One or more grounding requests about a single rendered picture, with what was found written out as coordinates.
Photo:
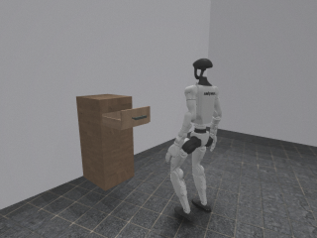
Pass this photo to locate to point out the robot right hand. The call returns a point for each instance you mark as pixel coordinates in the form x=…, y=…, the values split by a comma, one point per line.
x=213, y=143

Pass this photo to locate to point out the robot left upper arm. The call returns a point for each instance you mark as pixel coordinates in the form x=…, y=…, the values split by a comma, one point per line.
x=190, y=94

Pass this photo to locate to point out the right robot forearm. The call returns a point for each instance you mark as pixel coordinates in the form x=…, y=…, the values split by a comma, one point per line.
x=214, y=125

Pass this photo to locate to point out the handle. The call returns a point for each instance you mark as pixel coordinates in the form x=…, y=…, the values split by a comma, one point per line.
x=139, y=117

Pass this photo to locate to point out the drawer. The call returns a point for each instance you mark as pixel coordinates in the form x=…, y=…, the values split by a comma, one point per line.
x=122, y=120

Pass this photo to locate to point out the humanoid robot torso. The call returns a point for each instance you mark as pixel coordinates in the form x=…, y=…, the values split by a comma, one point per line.
x=205, y=102

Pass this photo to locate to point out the robot right upper arm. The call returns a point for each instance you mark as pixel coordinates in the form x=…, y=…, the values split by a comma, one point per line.
x=217, y=105

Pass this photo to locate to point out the robot right thigh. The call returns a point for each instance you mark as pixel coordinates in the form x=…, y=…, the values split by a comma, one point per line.
x=197, y=156

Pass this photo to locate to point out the left robot forearm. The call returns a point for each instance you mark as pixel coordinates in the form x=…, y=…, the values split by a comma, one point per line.
x=186, y=126

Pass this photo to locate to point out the cabinet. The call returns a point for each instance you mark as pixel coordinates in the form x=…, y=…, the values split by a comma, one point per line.
x=107, y=153

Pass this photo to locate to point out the robot left hand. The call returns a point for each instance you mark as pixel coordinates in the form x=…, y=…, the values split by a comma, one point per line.
x=173, y=151

